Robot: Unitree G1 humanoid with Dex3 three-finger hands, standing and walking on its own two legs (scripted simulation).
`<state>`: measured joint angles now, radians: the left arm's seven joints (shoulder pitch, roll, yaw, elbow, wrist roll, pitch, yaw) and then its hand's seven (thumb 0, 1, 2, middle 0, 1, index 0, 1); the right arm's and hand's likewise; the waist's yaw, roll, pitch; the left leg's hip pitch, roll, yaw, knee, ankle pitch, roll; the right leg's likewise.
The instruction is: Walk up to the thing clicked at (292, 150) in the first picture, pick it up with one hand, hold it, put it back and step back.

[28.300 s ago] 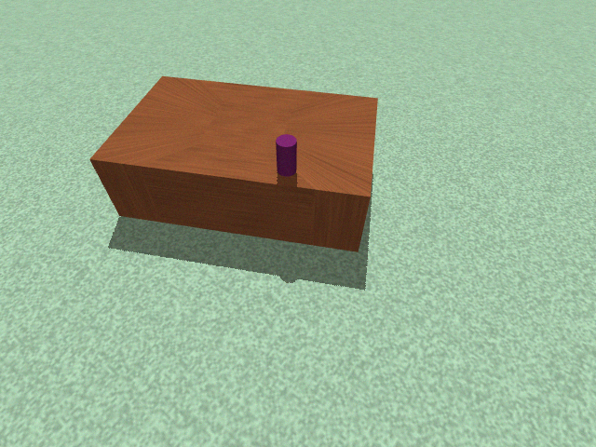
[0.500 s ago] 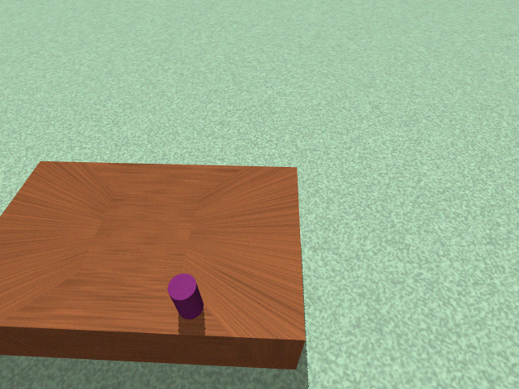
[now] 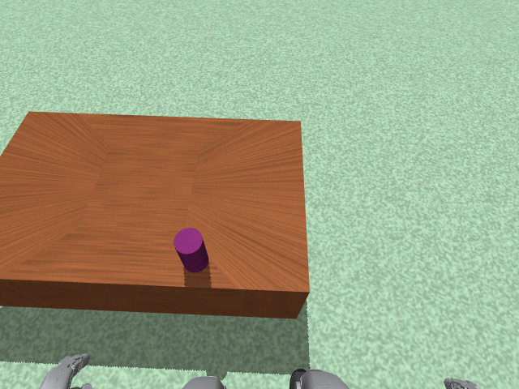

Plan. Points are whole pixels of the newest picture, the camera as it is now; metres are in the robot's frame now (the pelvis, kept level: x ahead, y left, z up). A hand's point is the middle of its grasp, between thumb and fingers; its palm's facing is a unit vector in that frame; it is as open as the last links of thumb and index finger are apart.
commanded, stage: step back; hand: left
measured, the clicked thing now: (192, 251) +0.47 +0.18 -0.37
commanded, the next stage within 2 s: none
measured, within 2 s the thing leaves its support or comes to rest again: neither
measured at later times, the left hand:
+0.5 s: hand out of the picture +0.02 +0.28 -0.16, palm faces -0.10 -0.91 -0.41, open 7.4 cm
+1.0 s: hand out of the picture -0.09 +0.30 -0.15, palm faces -0.03 -0.93 -0.37, open 7.4 cm
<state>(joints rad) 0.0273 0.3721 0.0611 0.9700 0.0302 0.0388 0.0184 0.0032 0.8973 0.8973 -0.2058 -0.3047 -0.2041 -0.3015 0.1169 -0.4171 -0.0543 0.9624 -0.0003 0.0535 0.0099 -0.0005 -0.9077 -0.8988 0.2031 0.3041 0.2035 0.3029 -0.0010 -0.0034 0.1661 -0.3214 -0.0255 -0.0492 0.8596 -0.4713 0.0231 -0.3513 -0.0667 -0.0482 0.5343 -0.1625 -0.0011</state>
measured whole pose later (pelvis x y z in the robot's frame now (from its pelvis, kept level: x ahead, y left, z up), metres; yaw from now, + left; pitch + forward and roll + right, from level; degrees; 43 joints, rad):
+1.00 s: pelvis -0.22 +0.04 +0.00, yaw -3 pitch -2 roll -1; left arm 0.14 0.40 0.08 0.81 0.01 0.07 0.02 0.00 0.90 0.90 -0.20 -0.30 -0.20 -0.30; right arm 0.15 -0.36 -0.03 0.86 -0.04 0.03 -0.01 0.00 -0.90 -0.90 0.21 0.30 0.21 0.30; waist 0.01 -0.04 0.17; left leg -0.28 0.00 -0.01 0.59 -0.28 0.02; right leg -0.48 0.12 0.15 1.21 -0.50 0.00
